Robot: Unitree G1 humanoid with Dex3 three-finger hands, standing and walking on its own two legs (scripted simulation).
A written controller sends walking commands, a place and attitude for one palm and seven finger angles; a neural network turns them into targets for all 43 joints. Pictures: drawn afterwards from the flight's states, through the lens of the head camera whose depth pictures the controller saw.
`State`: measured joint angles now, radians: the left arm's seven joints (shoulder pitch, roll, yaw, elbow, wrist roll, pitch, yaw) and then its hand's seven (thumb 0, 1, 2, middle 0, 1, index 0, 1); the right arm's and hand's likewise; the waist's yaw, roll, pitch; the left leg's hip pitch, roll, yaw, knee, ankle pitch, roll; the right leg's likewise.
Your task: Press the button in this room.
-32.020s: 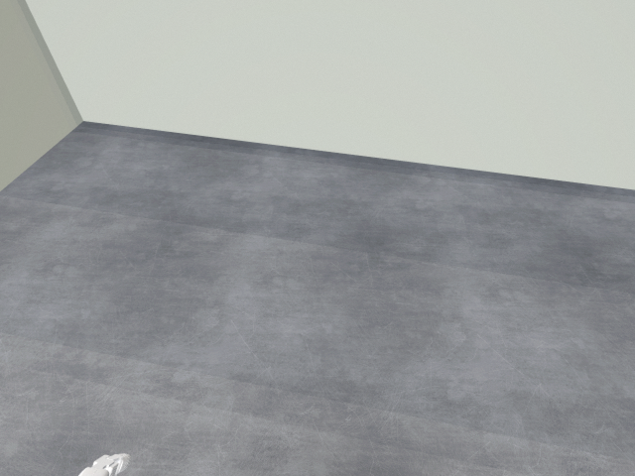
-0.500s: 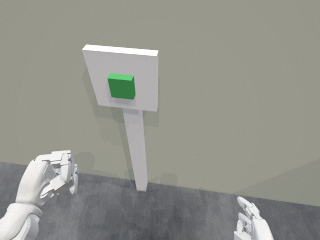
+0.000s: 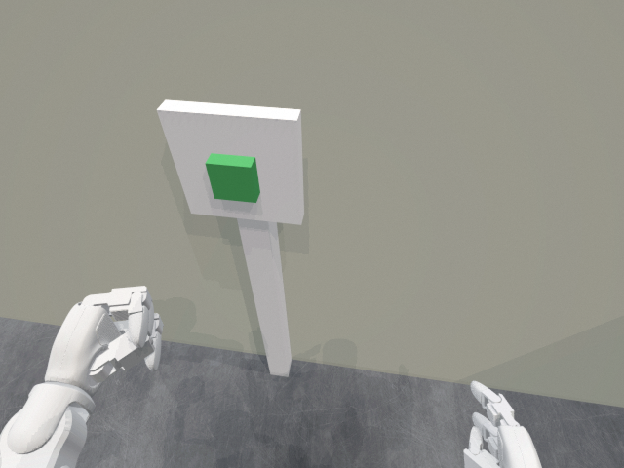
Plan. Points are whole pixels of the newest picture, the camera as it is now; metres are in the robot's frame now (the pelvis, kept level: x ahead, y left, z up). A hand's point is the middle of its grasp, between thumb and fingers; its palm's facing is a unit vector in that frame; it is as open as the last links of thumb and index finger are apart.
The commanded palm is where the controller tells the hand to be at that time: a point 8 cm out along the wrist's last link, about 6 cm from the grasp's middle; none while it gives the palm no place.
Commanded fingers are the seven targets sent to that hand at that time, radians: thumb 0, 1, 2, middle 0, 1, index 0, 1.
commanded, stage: raise the hand and make a fist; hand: left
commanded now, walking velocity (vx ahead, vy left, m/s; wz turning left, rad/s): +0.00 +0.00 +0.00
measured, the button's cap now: (234, 177) +0.51 +0.17 +0.11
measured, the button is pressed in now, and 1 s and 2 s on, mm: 0 0 0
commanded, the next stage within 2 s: aim a knuckle at the button in 0.02 s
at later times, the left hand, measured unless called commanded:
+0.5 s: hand (188, 303) +0.28 +0.18 +0.10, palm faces -0.08 -1.00 -0.05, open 3.1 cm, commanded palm +0.26 +0.24 +0.10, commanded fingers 0.00 0.90 0.90 -1.30 -1.50 -1.30 -1.50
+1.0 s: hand (222, 259) +0.36 +0.16 +0.08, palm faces -0.06 -1.00 -0.03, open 3.1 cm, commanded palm +0.34 +0.21 +0.09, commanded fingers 0.00 0.90 0.90 -1.30 -1.50 -1.30 -1.50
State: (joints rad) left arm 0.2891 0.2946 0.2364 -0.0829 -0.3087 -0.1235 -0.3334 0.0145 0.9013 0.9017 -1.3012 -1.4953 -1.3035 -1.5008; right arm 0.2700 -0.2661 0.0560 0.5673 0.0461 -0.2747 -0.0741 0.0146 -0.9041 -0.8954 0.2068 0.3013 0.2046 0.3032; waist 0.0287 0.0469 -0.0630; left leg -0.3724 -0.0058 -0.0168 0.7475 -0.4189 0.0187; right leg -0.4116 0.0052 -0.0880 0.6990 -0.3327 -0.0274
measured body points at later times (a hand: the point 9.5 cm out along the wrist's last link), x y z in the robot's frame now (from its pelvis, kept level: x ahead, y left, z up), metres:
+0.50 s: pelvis +0.00 +0.00 +0.00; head +0.01 -0.01 +0.45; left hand +0.28 +0.23 +0.10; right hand +0.16 -0.24 -0.08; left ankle -0.02 +0.11 -0.72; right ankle +0.02 -0.10 -0.72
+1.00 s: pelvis +0.00 +0.00 +0.00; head +0.03 -0.01 +0.45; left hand +0.35 +0.21 +0.09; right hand +0.13 -0.25 -0.10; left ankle -0.02 +0.11 -0.72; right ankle +0.02 -0.10 -0.72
